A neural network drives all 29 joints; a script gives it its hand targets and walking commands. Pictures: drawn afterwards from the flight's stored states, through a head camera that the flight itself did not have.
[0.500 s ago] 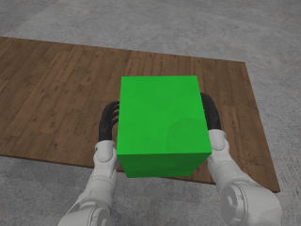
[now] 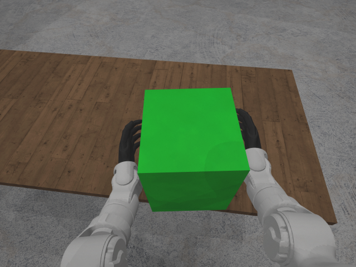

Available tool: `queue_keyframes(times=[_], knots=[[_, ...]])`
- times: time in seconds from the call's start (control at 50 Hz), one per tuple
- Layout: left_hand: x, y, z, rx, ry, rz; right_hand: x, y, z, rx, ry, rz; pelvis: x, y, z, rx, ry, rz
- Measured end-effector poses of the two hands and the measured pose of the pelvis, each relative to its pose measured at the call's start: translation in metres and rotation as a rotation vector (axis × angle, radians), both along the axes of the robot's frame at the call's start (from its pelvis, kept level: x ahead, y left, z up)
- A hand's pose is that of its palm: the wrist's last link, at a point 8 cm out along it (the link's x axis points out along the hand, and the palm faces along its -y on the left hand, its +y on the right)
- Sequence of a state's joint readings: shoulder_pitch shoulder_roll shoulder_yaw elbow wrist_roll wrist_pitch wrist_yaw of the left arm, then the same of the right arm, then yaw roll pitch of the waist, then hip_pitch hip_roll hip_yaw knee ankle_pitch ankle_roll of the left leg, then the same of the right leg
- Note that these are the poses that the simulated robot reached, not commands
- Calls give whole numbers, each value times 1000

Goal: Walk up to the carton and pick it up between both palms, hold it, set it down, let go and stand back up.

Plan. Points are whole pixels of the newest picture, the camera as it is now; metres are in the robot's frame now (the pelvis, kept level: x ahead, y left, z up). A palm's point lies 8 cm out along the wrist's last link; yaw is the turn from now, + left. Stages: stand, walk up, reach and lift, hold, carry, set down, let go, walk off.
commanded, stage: reach and lift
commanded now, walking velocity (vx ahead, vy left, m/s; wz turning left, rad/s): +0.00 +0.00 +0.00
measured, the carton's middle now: (188, 154) +0.40 +0.02 -0.01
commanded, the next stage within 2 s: hold in 1.96 s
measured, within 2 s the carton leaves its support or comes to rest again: leaves its support in 0.08 s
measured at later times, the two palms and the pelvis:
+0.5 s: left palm (106, 127) +0.38 +0.18 +0.12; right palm (254, 124) +0.40 -0.11 +0.13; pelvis +0.00 +0.01 +0.01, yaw +2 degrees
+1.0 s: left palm (107, 122) +0.36 +0.17 +0.16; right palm (269, 133) +0.37 -0.12 +0.15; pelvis +0.01 +0.01 +0.01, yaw +2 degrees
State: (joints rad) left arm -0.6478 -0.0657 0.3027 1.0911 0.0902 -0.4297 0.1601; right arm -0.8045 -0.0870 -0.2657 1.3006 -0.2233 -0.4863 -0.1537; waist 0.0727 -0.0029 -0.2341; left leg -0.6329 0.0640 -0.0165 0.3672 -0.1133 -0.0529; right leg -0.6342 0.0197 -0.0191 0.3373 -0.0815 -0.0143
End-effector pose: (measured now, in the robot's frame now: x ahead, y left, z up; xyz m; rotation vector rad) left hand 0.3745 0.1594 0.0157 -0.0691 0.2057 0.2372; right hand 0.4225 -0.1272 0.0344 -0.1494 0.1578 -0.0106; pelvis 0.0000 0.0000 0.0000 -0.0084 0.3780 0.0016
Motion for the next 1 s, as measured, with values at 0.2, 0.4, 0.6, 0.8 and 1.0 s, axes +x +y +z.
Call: queue_keyframes(times=[0.2, 0.4, 0.6, 0.8, 1.0], knots=[[11, -3, 19, -31, -44, -10, 6, -3, 23, -18, -41, -9, 19, 3, 1, -10, -34, 18], [10, 15, 83, 43, -131, -64, -10, 12, 87, 67, -119, -56, 12, 11, 7, -11, -199, 23], [2, 22, 124, 55, 19, -101, -30, 18, 101, 83, 46, -109, -3, 16, 11, 0, -322, 55], [8, -2, 168, 74, -70, -157, -38, -7, 154, 100, -50, -160, 5, 17, 12, 0, -440, 29], [-12, 7, 140, 83, -1, -151, -57, 3, 114, 89, 10, -137, 11, 14, 10, -3, -516, 34]])
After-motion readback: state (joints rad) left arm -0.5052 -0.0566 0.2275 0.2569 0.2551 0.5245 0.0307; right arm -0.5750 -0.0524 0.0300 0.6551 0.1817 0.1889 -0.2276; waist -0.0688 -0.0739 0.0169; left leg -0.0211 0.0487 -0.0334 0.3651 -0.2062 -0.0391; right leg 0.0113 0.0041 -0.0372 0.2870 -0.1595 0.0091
